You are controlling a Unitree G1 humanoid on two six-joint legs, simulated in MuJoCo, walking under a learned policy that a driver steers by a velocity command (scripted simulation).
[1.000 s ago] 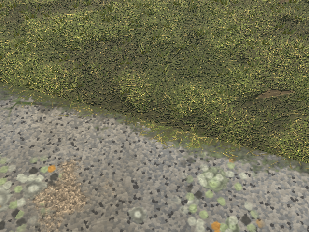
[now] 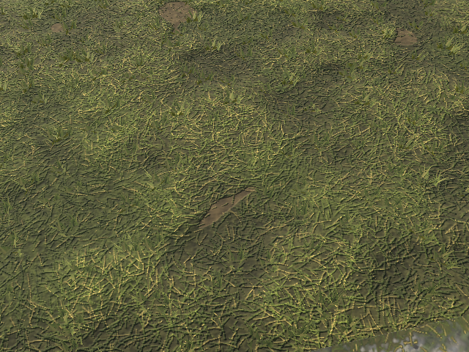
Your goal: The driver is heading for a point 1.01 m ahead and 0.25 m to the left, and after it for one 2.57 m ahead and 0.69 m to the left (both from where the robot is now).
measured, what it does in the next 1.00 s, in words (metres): goes down, turning left: right foot, then left foot 0.17 m lower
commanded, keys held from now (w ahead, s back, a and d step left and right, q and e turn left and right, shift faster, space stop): w+q+shift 0.70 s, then w+e+shift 0.18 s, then e+shift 0.12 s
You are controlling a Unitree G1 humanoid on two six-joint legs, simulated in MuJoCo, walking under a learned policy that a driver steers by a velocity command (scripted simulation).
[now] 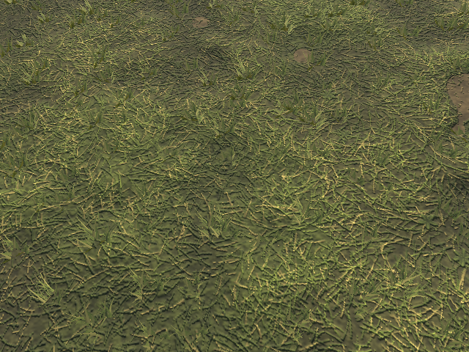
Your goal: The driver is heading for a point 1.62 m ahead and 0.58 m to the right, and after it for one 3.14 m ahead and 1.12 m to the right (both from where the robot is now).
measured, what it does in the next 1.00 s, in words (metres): walks ahead, turning right: right foot, then left foot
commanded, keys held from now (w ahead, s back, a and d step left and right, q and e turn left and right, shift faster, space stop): e+shift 0.66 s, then q+shift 0.34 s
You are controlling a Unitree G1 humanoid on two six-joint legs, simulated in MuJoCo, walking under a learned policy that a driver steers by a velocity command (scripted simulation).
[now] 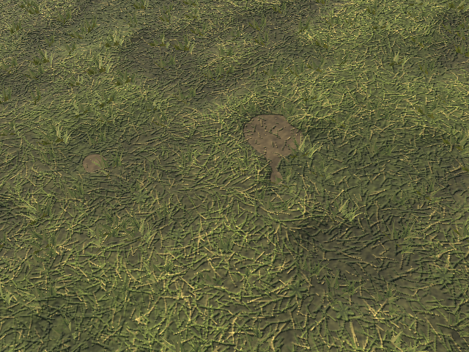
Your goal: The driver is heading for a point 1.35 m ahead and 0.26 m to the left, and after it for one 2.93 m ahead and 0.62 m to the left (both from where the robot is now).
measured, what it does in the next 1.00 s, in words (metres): steps on the spot: left foot, then right foot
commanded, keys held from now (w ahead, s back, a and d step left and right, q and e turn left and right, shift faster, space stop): q+shift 0.44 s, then e+shift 0.56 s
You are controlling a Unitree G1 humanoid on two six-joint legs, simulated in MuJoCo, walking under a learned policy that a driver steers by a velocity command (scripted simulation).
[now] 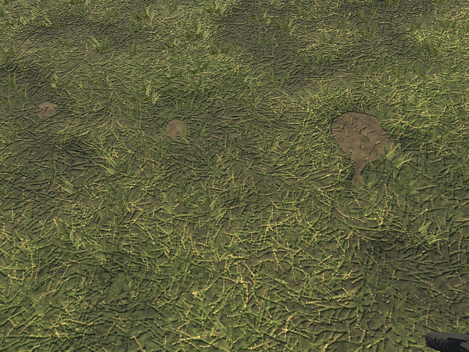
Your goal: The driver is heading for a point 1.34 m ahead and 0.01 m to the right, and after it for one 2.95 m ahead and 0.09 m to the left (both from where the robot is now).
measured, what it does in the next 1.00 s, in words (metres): walks ahead: left foot, then right foot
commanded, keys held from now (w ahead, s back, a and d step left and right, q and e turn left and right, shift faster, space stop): e+shift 0.26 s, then q+shift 0.26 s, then w+q+shift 0.48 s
